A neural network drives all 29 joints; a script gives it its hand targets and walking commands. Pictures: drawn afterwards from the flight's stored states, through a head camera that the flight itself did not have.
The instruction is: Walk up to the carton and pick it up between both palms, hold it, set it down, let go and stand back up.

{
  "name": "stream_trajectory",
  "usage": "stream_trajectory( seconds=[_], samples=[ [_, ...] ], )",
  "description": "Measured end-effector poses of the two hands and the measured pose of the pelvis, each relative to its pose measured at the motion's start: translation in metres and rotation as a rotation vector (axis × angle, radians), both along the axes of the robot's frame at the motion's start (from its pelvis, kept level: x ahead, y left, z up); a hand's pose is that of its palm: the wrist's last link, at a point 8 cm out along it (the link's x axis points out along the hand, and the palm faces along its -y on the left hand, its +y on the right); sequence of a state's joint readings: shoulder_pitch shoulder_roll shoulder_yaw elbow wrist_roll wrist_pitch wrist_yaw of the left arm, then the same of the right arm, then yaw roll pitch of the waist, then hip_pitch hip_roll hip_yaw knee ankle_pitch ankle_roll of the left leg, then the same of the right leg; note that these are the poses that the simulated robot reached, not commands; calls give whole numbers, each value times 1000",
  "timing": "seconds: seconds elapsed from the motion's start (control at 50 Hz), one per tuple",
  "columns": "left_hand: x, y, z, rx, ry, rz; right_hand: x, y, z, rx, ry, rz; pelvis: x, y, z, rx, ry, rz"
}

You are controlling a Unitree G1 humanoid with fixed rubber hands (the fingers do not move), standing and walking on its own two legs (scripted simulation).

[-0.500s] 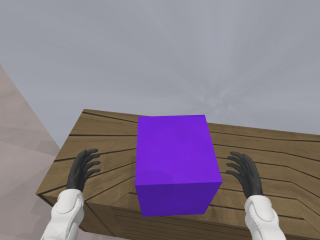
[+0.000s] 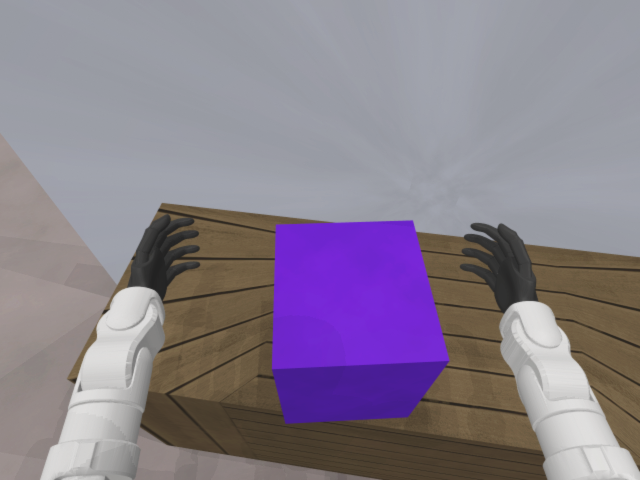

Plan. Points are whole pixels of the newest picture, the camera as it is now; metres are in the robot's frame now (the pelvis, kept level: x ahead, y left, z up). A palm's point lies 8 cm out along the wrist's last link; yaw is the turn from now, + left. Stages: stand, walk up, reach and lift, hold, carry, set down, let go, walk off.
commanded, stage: reach and lift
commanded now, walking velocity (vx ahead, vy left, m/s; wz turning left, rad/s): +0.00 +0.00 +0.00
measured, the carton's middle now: (346, 327) +0.34 -0.02 -0.08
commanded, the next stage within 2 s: none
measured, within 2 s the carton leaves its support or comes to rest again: neither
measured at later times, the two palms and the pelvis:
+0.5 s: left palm (171, 313) +0.31 +0.22 +0.00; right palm (474, 309) +0.33 -0.19 +0.00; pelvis -0.01 -0.01 -0.01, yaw +2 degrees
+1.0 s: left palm (183, 340) +0.31 +0.23 -0.08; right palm (458, 332) +0.33 -0.19 -0.08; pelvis -0.05 -0.02 -0.07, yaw +3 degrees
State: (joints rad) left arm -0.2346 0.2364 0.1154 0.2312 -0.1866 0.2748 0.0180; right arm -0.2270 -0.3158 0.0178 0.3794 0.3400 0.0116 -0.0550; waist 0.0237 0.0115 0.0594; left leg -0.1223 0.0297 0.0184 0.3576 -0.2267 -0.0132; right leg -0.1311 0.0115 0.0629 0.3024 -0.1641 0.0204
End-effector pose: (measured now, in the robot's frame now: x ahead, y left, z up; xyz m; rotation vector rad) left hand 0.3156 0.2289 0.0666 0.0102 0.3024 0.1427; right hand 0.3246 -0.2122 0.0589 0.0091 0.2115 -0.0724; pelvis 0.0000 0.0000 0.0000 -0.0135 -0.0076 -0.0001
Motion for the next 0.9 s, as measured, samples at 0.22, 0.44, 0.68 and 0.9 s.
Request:
stream_trajectory(
  seconds=[0.22,0.44,0.68,0.9],
  samples=[
    [20,-1,13,3,20,-5,24,3,10,7,24,8,-12,-4,-1,2,36,8],
    [6,-3,-41,4,61,14,16,18,-35,-13,93,20,-14,-11,-3,-1,68,23],
    [-7,-11,-103,18,24,71,12,40,-97,12,106,26,-23,-16,-27,-24,263,53],
    [-4,-3,-126,48,13,63,13,24,-127,-31,99,-7,-42,-17,-54,-19,348,52]
  ],
)
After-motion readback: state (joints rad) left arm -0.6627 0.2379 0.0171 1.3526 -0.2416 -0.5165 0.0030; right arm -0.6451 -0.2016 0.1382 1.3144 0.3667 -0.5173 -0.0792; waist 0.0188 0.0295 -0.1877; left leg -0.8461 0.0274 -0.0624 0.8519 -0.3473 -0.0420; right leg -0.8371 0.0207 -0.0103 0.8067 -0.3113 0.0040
